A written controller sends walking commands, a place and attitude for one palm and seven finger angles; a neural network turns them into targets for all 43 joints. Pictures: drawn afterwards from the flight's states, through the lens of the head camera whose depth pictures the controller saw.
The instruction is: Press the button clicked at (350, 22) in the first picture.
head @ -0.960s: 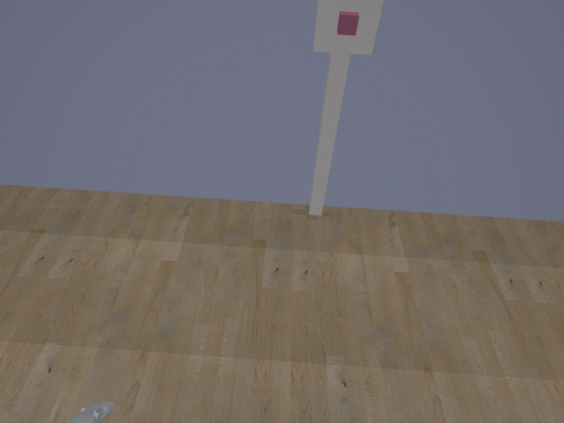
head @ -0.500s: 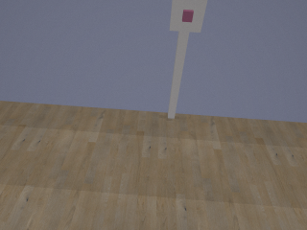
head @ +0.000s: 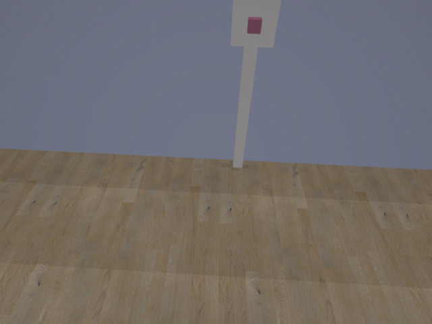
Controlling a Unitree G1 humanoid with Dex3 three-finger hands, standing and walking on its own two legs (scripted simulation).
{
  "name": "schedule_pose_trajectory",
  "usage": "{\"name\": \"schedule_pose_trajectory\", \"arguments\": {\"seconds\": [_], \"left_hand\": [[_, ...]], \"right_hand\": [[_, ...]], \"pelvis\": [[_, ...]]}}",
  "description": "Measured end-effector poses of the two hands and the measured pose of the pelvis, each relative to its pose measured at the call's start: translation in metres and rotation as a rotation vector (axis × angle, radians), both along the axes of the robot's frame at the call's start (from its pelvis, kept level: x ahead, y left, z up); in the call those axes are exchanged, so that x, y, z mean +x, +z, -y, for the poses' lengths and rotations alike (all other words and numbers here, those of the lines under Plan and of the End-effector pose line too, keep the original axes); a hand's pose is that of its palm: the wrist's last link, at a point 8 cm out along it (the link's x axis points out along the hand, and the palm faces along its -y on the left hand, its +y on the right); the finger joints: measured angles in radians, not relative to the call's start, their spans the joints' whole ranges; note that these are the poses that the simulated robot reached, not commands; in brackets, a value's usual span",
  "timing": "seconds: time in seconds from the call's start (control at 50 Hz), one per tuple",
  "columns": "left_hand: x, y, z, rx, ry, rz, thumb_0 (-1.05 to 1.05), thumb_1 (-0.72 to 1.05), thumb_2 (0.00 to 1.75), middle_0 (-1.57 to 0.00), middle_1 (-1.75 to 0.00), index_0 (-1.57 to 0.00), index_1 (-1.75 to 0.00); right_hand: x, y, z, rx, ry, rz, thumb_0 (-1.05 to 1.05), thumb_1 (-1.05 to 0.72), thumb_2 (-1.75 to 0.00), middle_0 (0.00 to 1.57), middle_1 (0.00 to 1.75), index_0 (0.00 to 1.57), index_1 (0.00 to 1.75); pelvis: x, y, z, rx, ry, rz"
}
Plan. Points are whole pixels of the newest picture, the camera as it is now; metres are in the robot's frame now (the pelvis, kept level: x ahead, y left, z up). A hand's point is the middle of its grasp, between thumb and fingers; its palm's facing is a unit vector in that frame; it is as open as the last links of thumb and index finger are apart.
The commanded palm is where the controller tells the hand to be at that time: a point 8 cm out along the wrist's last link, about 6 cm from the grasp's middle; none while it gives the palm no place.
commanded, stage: stand and wait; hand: left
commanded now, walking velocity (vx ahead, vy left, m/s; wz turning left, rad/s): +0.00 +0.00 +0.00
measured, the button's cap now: (254, 25) +1.15 -0.09 +0.11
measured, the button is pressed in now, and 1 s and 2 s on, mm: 0 0 0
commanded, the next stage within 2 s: look at it before walking up in 0.16 s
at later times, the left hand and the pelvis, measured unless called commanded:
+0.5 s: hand out of the picture +0.07 +0.24 -0.16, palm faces -0.04 -0.94 -0.33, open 7.4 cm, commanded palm none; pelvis +0.00 +0.00 +0.00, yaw +0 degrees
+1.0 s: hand out of the picture +0.08 +0.25 -0.15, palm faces -0.04 -0.94 -0.33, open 7.4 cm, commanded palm none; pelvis +0.01 +0.00 +0.00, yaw +0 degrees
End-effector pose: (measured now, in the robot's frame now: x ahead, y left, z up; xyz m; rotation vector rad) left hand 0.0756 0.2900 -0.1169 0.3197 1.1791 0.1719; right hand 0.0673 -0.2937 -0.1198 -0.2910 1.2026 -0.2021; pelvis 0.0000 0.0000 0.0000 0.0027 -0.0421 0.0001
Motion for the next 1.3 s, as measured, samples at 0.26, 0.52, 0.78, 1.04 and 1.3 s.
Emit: {"name": "schedule_pose_trajectory", "arguments": {"seconds": [0.26, 0.52, 0.78, 1.04, 1.3], "left_hand": [[-0.008, -0.004, 0.004, -0.012, 0.0, -0.031, 0.01, 0.9, 0.89, -0.21, -0.29, -0.2, -0.3], [-0.005, -0.004, 0.0, -0.006, 0.005, -0.033, 0.01, 0.9, 0.89, -0.2, -0.29, -0.2, -0.3], [0.0, -0.001, -0.002, 0.0, 0.006, -0.024, 0.01, 0.9, 0.89, -0.2, -0.29, -0.2, -0.3], [0.0, -0.001, -0.001, 0.0, 0.008, -0.032, 0.01, 0.9, 0.89, -0.2, -0.29, -0.2, -0.3], [-0.01, -0.027, 0.042, -0.049, -0.064, -0.125, 0.01, 0.9, 0.9, -0.2, -0.29, -0.2, -0.3]], "right_hand": [[-0.012, 0.0, 0.003, -0.006, -0.01, -0.034, 0.01, -0.9, -0.89, 0.2, 0.3, 0.21, 0.3], [0.0, 0.001, 0.0, -0.006, -0.005, -0.014, 0.01, -0.9, -0.89, 0.2, 0.3, 0.21, 0.3], [0.013, 0.003, -0.001, -0.003, 0.01, 0.004, 0.0, -0.9, -0.89, 0.2, 0.3, 0.21, 0.3], [0.013, 0.003, 0.001, -0.007, 0.006, -0.002, 0.0, -0.9, -0.89, 0.2, 0.3, 0.21, 0.3], [-0.031, -0.029, -0.016, 0.081, -0.139, 0.004, 0.0, -0.9, -0.89, 0.2, 0.3, 0.21, 0.3]], "pelvis": [[-0.002, 0.0, 0.001, -0.002, -0.002, -0.01], [0.003, 0.001, 0.0, -0.001, -0.004, -0.007], [0.005, 0.002, -0.001, -0.001, -0.001, -0.011], [0.007, 0.002, 0.001, -0.001, -0.006, -0.009], [-0.009, -0.016, 0.012, 0.035, -0.146, -0.01]]}}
